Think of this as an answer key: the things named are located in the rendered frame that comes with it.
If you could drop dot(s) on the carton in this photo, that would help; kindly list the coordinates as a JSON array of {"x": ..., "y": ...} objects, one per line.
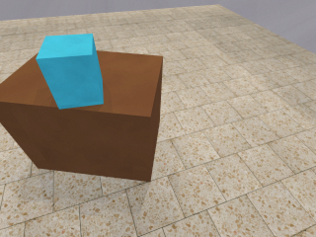
[{"x": 71, "y": 69}]

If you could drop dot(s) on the pedestal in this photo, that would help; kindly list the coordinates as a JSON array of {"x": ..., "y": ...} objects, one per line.
[{"x": 116, "y": 139}]

